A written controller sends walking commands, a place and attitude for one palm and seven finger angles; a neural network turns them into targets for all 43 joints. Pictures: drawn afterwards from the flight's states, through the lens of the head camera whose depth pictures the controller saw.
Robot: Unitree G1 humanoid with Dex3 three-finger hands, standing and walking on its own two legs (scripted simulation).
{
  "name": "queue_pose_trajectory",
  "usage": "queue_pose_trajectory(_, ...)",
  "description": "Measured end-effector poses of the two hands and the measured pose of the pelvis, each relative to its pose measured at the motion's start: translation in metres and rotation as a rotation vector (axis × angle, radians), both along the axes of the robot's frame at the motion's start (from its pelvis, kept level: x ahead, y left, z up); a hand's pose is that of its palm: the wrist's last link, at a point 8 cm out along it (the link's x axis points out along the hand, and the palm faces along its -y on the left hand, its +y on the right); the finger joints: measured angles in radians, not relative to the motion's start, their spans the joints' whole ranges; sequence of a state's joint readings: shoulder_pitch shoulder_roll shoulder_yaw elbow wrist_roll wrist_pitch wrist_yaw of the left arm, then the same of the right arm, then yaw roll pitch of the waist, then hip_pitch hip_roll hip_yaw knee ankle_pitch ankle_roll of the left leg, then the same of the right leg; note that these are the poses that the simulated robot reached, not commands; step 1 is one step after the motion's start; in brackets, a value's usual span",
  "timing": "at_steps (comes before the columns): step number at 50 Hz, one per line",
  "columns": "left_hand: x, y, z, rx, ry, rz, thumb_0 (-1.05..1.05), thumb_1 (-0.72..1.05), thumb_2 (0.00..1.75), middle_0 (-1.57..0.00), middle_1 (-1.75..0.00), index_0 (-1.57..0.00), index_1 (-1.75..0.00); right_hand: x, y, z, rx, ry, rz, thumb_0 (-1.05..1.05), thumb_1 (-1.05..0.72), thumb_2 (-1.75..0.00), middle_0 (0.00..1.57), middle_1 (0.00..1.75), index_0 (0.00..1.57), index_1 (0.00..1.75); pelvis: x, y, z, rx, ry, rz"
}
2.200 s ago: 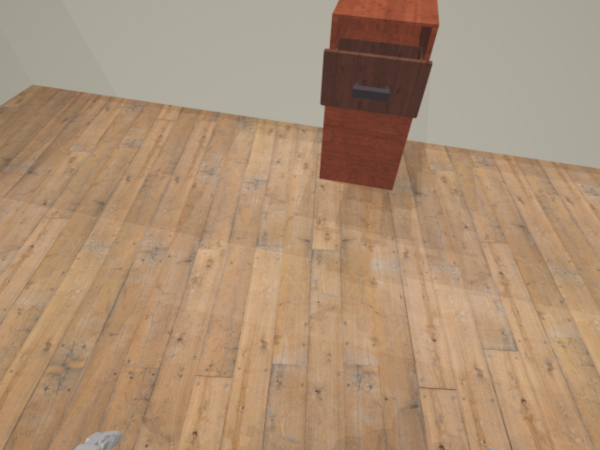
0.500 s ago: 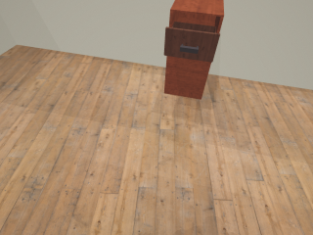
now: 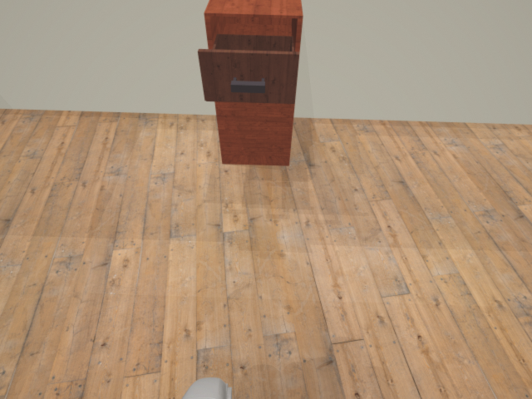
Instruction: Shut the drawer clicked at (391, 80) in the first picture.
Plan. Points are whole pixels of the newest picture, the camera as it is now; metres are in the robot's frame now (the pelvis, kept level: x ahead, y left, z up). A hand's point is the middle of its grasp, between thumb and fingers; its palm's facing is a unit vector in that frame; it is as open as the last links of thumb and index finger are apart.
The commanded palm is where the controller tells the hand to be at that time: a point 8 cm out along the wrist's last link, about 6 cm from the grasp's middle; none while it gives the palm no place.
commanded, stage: walk to a spot facing it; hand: left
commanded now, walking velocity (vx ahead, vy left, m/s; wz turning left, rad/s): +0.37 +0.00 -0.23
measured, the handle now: (248, 83) +1.06 +0.16 -0.09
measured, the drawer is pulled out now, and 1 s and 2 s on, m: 0.30 0.30 0.30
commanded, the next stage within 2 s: turn to face it in 0.96 s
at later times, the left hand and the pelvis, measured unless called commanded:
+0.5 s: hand (140, 326) +0.27 +0.28 -0.18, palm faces -0.11 -0.98 -0.17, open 7.4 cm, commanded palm none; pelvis +0.21 +0.09 +0.00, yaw -12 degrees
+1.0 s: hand (255, 210) +0.59 +0.08 -0.18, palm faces -0.49 -0.86 -0.12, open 7.4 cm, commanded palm none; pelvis +0.39 +0.00 -0.03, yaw -26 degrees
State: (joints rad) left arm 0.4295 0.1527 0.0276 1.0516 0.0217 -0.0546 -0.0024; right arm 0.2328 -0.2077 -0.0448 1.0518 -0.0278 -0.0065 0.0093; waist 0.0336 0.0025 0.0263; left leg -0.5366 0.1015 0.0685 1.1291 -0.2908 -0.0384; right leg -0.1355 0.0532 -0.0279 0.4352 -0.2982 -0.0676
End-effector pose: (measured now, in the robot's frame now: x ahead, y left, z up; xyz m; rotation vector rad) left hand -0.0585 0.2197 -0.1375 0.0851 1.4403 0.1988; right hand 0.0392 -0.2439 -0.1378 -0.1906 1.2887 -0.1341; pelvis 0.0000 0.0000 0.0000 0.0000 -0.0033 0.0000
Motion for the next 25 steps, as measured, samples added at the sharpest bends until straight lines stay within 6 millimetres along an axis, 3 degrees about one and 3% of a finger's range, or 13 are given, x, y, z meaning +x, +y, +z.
queue_pose_trajectory(7,0.036,0.007,-0.002,-0.034,0.072,-0.02,0.01,0.9,0.9,-0.2,-0.3,-0.21,-0.3,0.104,0.027,0.012,0.022,-0.161,-0.008,0.01,-0.91,-0.9,0.19,0.3,0.19,0.3,0.055,0.019,0.0,-0.02,0.005,-0.045)
queue_pose_trajectory(13,0.091,0.041,-0.023,-0.041,0.102,-0.02,0.01,0.9,0.9,-0.2,-0.3,-0.21,-0.3,0.193,0.068,0.009,0.022,-0.243,0.023,0.01,-0.91,-0.9,0.19,0.3,0.19,0.3,0.119,0.049,-0.015,-0.033,-0.002,-0.072)
queue_pose_trajectory(15,0.117,0.058,-0.035,-0.046,0.112,-0.038,0.01,0.9,0.9,-0.2,-0.3,-0.21,-0.3,0.213,0.079,0.005,0.002,-0.28,0.007,0.01,-0.91,-0.9,0.2,0.3,0.2,0.3,0.139,0.061,-0.025,-0.034,-0.008,-0.095)
queue_pose_trajectory(18,0.171,0.082,-0.038,-0.034,0.077,-0.098,0.01,0.9,0.9,-0.2,-0.3,-0.2,-0.3,0.213,0.089,0.008,-0.01,-0.271,-0.051,0.0,-0.91,-0.9,0.2,0.3,0.2,0.3,0.161,0.072,-0.022,-0.026,-0.031,-0.138)
queue_pose_trajectory(25,0.325,0.109,-0.015,-0.008,-0.14,-0.222,0.01,0.91,0.9,-0.19,-0.3,-0.2,-0.3,0.169,0.089,0.021,-0.079,-0.127,-0.237,-0.02,-0.95,-0.9,0.2,0.3,0.2,0.3,0.209,0.09,0.0,-0.022,-0.031,-0.203)
